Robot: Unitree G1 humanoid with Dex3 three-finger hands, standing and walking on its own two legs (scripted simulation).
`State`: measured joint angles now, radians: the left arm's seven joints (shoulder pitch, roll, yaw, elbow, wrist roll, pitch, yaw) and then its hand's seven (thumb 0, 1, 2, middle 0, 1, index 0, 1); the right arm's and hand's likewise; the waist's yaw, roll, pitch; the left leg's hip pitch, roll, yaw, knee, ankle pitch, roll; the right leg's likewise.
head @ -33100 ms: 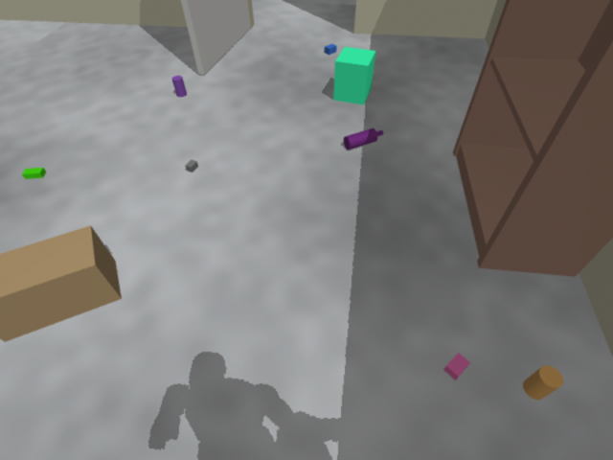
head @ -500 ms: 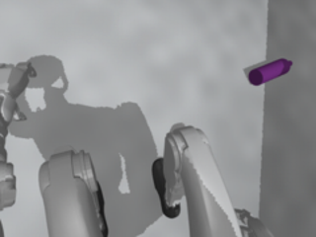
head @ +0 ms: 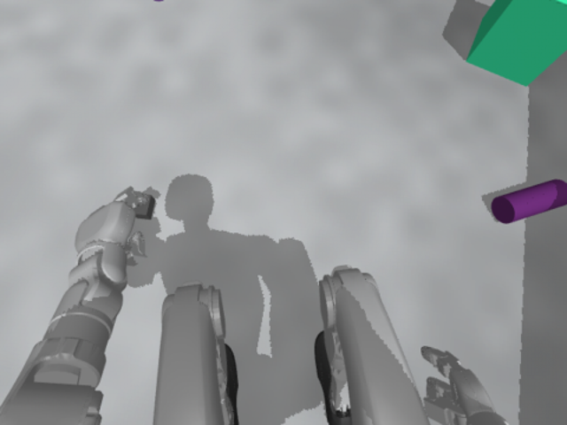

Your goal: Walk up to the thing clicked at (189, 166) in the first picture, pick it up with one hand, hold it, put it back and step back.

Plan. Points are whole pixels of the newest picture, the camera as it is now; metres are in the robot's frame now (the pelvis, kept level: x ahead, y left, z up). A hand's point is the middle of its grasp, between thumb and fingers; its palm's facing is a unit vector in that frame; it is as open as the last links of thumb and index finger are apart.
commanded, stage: home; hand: left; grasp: from above
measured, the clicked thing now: (144, 206) +0.55 +0.31 -0.41
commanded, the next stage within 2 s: none
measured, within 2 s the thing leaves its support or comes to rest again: neither
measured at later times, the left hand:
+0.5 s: hand (77, 322) +0.26 +0.19 +0.09, palm faces +0.00 -0.95 -0.33, open 7.4 cm
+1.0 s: hand out of the picture +0.23 +0.20 +0.25, palm faces +0.15 -0.97 -0.20, open 7.4 cm
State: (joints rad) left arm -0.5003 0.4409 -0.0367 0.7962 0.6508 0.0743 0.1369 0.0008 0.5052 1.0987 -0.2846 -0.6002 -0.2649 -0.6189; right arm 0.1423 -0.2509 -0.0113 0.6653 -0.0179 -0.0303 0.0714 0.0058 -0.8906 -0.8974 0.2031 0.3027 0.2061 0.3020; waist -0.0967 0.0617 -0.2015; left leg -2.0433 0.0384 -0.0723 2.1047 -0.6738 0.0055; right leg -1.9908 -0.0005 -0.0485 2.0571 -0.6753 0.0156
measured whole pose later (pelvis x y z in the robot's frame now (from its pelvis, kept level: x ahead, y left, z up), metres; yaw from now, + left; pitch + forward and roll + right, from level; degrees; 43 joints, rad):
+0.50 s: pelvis +0.03 -0.01 +0.18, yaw +4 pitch +23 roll -3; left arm 0.13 0.27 0.00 0.20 0.06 0.30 0.08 0.01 0.90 0.91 -0.21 -0.31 -0.20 -0.31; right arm 0.13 -0.22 0.01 0.57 0.05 -0.11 -0.09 0.01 -0.90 -0.90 0.20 0.30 0.21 0.30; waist -0.06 0.03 -0.20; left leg -1.32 0.03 -0.06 1.50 -0.58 -0.02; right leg -1.27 -0.01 -0.06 1.46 -0.59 0.00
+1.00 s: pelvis +0.08 +0.01 +0.29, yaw +5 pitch +11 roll -3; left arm 0.52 0.22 0.04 -0.13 -0.07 0.45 0.03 0.01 0.90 0.90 -0.20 -0.29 -0.20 -0.30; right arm 0.31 -0.22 0.03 0.52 0.02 -0.20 -0.20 0.01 -0.90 -0.90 0.20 0.30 0.21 0.30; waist -0.05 0.06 -0.18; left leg -0.70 0.03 -0.05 1.00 -0.49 0.00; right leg -0.64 -0.01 -0.06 0.93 -0.48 0.01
